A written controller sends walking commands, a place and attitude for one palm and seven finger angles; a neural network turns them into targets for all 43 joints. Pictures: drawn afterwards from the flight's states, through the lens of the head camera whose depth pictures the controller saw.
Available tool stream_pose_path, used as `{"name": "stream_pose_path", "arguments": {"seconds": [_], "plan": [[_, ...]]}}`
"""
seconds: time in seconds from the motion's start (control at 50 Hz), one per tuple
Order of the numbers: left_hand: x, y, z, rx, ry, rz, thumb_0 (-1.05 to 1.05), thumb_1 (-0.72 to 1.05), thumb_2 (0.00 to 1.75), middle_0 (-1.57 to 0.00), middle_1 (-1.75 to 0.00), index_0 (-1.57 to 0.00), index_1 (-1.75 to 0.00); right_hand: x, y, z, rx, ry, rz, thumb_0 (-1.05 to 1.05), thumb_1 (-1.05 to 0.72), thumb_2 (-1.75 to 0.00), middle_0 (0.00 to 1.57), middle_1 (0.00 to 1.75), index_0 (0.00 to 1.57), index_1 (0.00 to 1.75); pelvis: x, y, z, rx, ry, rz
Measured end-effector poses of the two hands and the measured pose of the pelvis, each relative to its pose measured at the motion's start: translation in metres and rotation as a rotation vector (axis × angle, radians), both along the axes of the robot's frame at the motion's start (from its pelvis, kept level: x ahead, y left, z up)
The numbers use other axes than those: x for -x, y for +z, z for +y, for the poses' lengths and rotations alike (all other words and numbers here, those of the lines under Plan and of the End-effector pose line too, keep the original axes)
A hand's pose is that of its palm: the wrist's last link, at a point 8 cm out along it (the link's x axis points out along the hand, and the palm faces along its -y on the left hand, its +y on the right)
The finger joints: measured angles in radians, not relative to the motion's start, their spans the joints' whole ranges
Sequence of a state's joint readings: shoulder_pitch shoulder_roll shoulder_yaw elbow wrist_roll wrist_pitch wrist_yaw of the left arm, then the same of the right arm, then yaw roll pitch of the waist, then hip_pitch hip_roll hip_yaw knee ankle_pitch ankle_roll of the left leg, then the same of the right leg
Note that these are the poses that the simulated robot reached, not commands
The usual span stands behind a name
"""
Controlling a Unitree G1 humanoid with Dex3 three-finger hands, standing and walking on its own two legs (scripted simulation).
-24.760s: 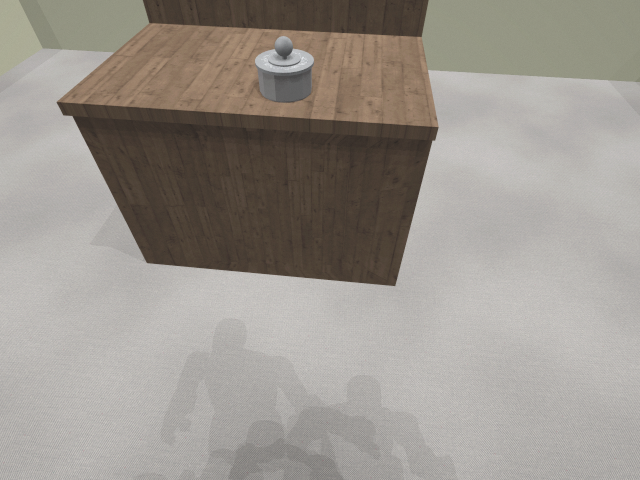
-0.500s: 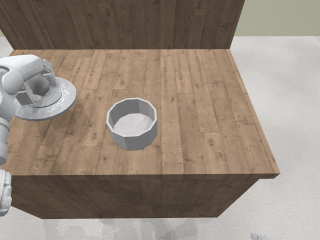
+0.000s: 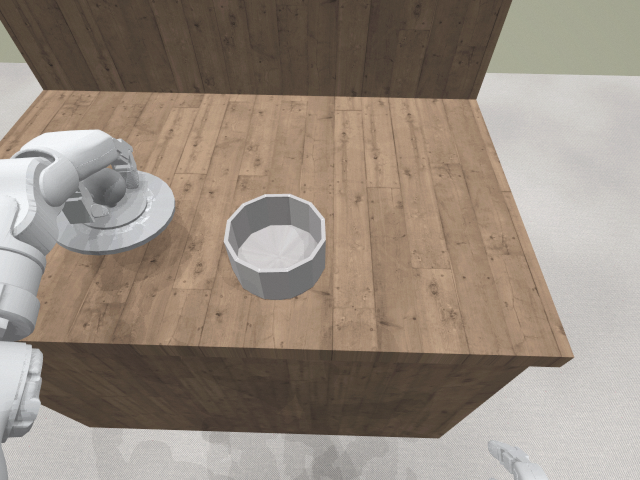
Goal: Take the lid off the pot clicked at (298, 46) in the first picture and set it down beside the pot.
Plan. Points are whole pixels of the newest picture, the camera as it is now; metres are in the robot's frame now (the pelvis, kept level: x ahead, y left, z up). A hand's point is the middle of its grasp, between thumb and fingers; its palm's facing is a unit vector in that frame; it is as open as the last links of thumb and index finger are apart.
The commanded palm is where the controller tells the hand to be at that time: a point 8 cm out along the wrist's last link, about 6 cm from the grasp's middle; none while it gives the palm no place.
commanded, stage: lower the lid onto the table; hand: left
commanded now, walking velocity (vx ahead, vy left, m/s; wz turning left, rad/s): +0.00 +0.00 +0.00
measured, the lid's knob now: (105, 186) +0.45 +0.29 +0.11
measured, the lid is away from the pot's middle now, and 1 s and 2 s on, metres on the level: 0.22 0.23 0.24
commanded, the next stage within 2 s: open the fingers wide in 1.52 s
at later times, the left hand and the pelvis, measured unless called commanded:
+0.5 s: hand (93, 219) +0.41 +0.30 +0.09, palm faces -0.41 -0.09 -0.91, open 7.9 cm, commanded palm +0.42 +0.30 +0.16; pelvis +0.00 +0.00 +0.00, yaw -1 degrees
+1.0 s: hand (103, 228) +0.42 +0.31 +0.06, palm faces -0.46 -0.09 -0.88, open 7.9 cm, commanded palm +0.44 +0.31 +0.12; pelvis +0.00 +0.00 -0.01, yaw -2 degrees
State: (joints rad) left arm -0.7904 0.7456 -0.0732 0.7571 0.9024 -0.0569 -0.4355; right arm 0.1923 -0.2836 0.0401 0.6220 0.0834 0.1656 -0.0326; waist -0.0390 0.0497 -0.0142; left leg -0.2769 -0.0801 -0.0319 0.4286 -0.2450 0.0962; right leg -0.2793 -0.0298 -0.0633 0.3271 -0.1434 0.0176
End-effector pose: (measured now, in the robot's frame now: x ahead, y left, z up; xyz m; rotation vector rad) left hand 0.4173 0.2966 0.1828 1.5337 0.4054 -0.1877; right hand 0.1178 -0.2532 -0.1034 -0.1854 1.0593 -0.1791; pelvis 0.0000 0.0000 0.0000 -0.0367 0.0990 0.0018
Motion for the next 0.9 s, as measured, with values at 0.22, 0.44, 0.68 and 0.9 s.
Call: {"name": "stream_pose_path", "arguments": {"seconds": [0.22, 0.44, 0.68, 0.9], "plan": [[-0.001, -0.011, 0.002, 0.011, -0.007, 0.003, 0.0, 0.24, 0.9, -1.03, -1.07, -0.59, -0.87, 0.022, -0.004, -0.009, 0.012, -0.043, 0.059, 0.01, -0.91, -0.9, 0.2, 0.3, 0.2, 0.3, -0.003, 0.0, -0.001, 0.0, -0.01, 0.003], [0.006, -0.027, 0.005, 0.029, -0.008, 0.026, 0.0, 0.24, 0.9, -1.03, -1.07, -0.59, -0.87, 0.031, -0.006, -0.014, 0.031, -0.061, 0.081, 0.01, -0.91, -0.9, 0.2, 0.3, 0.2, 0.3, -0.001, -0.001, -0.003, 0.001, -0.012, 0.005], [0.005, -0.044, 0.014, 0.065, 0.003, 0.058, 0.01, 0.24, 0.9, -1.03, -1.07, -0.59, -0.87, 0.037, -0.005, -0.019, 0.066, -0.083, 0.094, 0.01, -0.91, -0.9, 0.2, 0.3, 0.2, 0.3, 0.0, -0.002, -0.003, 0.004, -0.02, 0.018], [-0.005, -0.061, 0.016, 0.058, -0.013, 0.09, 0.01, 0.25, 0.9, -1.03, -1.07, -0.59, -0.86, 0.053, -0.007, -0.02, 0.089, -0.117, 0.141, 0.01, -0.91, -0.9, 0.2, 0.3, 0.2, 0.3, -0.003, -0.004, 0.001, 0.009, -0.026, 0.042]]}}
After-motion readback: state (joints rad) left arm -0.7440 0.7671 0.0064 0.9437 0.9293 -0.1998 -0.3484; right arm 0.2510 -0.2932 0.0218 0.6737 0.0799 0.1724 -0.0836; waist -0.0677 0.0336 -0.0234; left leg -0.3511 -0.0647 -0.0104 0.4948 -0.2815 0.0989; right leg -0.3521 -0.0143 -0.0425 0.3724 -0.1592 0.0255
